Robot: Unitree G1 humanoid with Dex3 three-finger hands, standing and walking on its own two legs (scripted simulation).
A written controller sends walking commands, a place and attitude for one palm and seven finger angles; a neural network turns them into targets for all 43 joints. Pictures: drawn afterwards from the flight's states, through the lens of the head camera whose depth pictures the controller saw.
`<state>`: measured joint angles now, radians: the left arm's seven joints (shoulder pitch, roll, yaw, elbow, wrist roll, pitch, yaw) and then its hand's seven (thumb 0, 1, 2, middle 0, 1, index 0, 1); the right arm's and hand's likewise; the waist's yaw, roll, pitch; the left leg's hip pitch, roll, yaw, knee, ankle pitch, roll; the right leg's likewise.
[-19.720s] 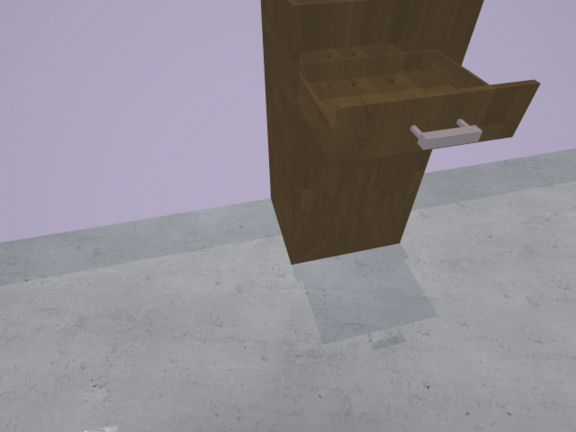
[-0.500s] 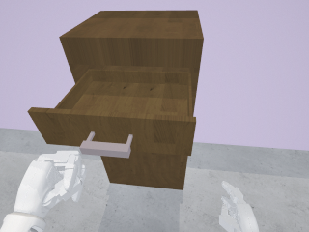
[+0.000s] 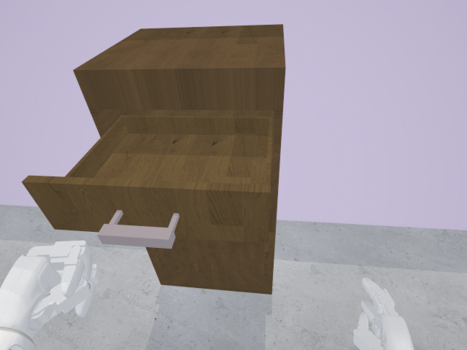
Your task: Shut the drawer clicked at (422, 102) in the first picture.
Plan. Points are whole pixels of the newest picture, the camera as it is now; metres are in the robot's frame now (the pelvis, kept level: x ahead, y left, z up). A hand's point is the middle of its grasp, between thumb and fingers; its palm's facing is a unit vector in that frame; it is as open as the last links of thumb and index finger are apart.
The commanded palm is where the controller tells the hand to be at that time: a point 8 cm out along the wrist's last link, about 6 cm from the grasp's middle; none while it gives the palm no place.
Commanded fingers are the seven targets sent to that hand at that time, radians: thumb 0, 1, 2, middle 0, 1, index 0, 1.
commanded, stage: bring the fist close to the handle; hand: left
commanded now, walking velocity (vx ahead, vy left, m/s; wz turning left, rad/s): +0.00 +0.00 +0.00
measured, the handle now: (141, 226) +0.31 +0.22 +0.08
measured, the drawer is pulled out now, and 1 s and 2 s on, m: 0.30 0.30 0.28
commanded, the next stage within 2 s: push the drawer shut in 1.32 s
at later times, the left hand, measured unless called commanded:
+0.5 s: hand (112, 288) +0.17 +0.20 +0.11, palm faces +0.01 -1.00 -0.05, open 3.3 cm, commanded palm +0.14 +0.25 +0.12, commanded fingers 0.00 0.90 0.90 -1.40 -1.60 -1.40 -1.60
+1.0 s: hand (146, 278) +0.21 +0.17 +0.07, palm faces +0.01 -1.00 -0.07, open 3.3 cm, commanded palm +0.18 +0.23 +0.08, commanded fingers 0.00 0.90 0.90 -1.40 -1.60 -1.40 -1.60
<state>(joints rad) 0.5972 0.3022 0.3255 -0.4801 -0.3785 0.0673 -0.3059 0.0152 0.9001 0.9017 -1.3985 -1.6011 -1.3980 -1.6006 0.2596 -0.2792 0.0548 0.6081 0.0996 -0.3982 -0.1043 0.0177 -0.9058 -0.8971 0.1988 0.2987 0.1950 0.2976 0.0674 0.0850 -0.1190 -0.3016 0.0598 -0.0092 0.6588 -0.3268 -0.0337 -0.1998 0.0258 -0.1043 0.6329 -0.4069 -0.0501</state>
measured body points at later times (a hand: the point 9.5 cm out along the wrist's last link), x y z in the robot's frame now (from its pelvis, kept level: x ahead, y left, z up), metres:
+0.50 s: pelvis -0.01 +0.03 -0.01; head -0.03 +0.01 +0.44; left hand +0.16 +0.25 +0.12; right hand +0.19 -0.18 -0.06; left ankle +0.02 +0.15 -0.72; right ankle -0.04 -0.08 -0.72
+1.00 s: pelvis -0.01 +0.03 -0.02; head +0.01 +0.01 +0.43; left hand +0.21 +0.23 +0.08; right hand +0.15 -0.21 -0.10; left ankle +0.02 +0.15 -0.72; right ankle -0.04 -0.08 -0.72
